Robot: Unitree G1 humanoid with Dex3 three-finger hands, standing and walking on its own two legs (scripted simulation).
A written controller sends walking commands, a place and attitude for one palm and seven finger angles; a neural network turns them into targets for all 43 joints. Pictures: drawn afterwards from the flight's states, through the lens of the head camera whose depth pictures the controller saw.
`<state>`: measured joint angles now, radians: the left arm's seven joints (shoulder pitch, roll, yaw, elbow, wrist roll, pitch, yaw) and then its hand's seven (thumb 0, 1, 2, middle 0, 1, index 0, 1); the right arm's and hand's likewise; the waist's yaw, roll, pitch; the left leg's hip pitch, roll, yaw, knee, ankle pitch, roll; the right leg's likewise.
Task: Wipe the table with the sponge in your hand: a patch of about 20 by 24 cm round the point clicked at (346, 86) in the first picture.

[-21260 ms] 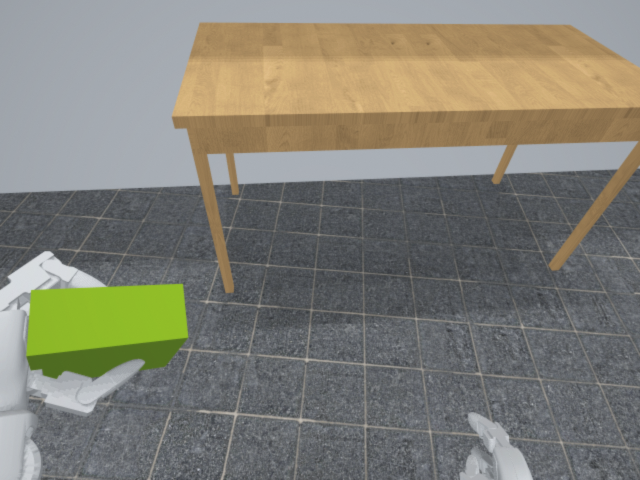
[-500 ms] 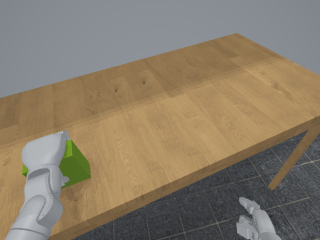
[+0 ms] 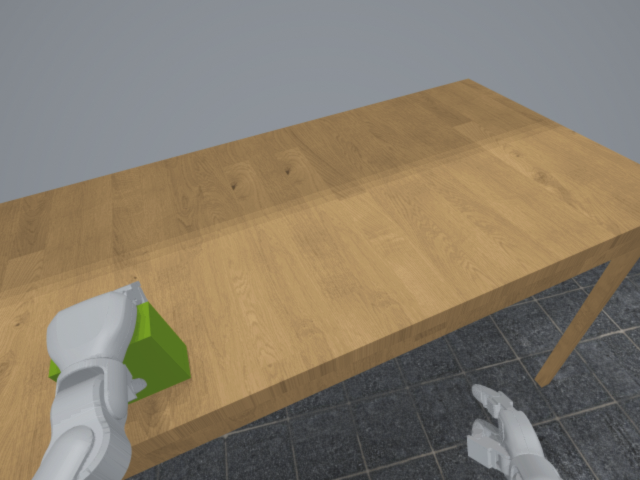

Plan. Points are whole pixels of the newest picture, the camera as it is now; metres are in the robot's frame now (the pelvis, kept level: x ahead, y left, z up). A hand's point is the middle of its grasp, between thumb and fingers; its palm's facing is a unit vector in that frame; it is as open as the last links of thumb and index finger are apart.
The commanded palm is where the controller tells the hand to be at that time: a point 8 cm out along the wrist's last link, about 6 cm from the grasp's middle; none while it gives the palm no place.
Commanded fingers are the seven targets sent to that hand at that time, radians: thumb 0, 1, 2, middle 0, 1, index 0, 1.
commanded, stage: slide across to the third lane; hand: left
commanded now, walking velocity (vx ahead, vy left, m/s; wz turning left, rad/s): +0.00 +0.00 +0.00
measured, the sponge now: (134, 365) +0.23 +0.28 +0.04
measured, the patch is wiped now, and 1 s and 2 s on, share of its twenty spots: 0.60 0.70 0.85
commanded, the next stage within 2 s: wipe forward along the third lane in 0.72 s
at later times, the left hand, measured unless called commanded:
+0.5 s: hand (147, 342) +0.24 +0.25 +0.08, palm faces +0.04 -0.05 -1.00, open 9.8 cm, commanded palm +0.22 +0.22 +0.13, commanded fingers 0.00 0.10 1.30 -1.20 -1.60 -1.20 -1.60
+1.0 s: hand (185, 326) +0.27 +0.22 +0.07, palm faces +0.02 -0.07 -1.00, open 9.8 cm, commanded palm +0.25 +0.21 +0.12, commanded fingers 0.00 0.10 1.30 -1.20 -1.60 -1.20 -1.60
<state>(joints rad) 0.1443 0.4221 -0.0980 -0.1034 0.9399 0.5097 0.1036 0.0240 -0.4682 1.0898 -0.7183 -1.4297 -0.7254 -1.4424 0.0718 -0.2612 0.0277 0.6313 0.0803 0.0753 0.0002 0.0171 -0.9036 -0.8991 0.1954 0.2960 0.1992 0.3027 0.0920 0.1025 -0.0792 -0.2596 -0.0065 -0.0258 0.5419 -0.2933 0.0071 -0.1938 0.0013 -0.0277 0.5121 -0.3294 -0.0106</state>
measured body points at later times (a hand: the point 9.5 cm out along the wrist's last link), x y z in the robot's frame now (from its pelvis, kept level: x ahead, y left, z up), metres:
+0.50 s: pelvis -0.01 -0.01 +0.00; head -0.03 -0.06 +0.45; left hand +0.24 +0.25 +0.13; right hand +0.24 -0.20 -0.08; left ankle +0.00 +0.12 -0.73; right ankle -0.04 -0.11 -0.73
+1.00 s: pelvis -0.02 -0.03 +0.00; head -0.05 -0.08 +0.44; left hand +0.27 +0.22 +0.13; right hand +0.22 -0.22 -0.09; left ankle -0.01 +0.12 -0.73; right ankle -0.04 -0.11 -0.73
